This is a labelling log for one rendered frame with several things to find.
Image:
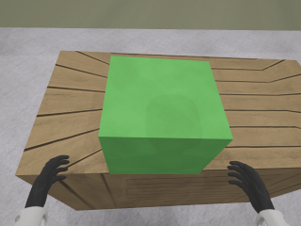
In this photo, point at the pedestal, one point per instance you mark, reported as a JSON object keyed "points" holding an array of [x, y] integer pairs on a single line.
{"points": [[261, 98]]}

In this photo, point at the robot right hand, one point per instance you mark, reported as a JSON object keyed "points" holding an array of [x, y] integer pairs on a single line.
{"points": [[252, 185]]}

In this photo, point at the robot left hand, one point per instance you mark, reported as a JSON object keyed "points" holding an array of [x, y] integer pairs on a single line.
{"points": [[39, 190]]}

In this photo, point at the robot right forearm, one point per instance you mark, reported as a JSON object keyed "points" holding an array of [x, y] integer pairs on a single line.
{"points": [[270, 217]]}

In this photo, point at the carton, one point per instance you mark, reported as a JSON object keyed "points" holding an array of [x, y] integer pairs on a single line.
{"points": [[161, 116]]}

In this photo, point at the robot left forearm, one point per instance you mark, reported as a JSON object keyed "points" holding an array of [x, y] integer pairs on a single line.
{"points": [[32, 216]]}

